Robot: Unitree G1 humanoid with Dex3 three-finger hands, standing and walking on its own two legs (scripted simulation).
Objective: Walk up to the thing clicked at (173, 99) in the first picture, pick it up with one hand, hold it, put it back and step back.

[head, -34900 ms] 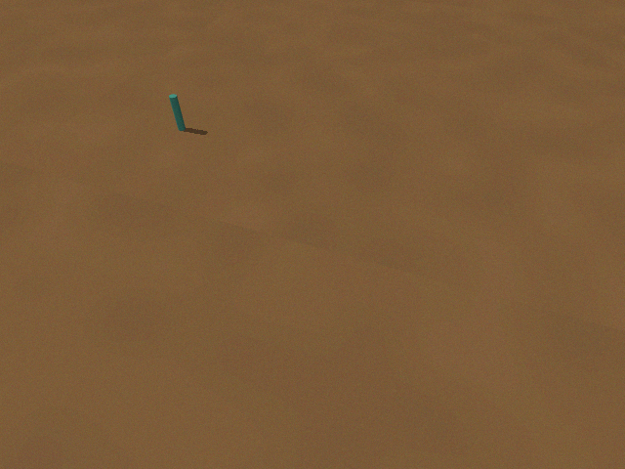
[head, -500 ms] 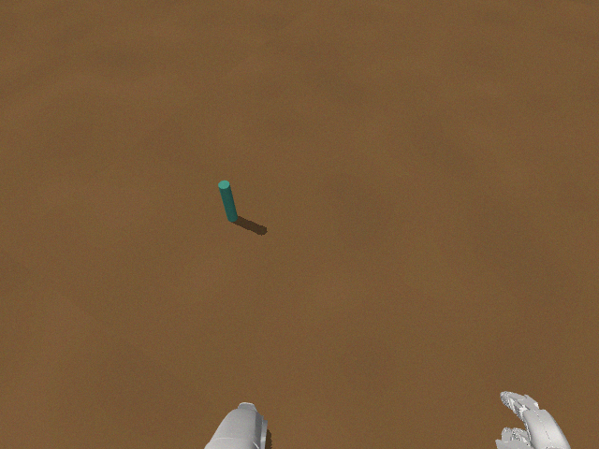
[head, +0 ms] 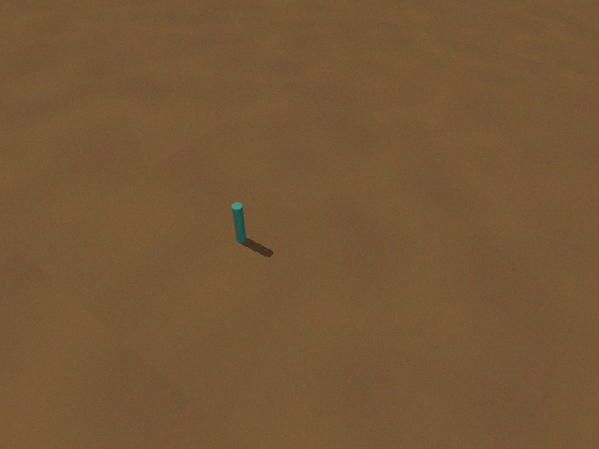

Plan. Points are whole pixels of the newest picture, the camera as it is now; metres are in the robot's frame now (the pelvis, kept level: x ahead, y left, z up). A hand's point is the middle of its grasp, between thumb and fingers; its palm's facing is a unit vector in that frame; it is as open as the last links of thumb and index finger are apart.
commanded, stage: step back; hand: left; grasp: from the side
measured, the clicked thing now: (239, 223) +1.08 +0.21 -0.66
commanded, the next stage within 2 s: stand in 0.62 s
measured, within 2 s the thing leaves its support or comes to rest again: neither
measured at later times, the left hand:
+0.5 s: hand out of the picture +0.12 +0.29 -0.16, palm faces +0.01 -0.93 -0.37, open 7.4 cm
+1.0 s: hand out of the picture +0.14 +0.27 -0.14, palm faces -0.05 -0.94 -0.34, open 7.4 cm
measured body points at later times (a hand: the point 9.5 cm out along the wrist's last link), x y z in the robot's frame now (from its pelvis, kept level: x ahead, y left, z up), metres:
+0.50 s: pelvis +0.05 +0.02 -0.01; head +0.08 +0.03 +0.44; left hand +0.12 +0.34 -0.14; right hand +0.15 -0.28 -0.13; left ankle +0.10 +0.15 -0.73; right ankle +0.03 -0.11 -0.73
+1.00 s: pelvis +0.05 +0.02 +0.01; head +0.06 +0.01 +0.46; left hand +0.14 +0.32 -0.12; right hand +0.13 -0.28 -0.12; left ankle +0.10 +0.15 -0.73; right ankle +0.03 -0.11 -0.73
